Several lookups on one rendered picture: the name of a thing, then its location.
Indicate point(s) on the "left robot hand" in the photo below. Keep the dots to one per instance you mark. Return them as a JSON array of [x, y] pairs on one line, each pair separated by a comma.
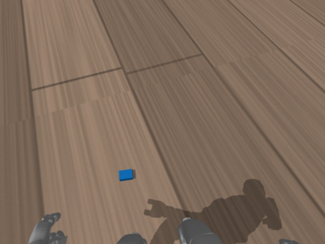
[[42, 230]]

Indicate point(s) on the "small box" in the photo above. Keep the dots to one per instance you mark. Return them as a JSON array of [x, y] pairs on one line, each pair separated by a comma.
[[125, 174]]

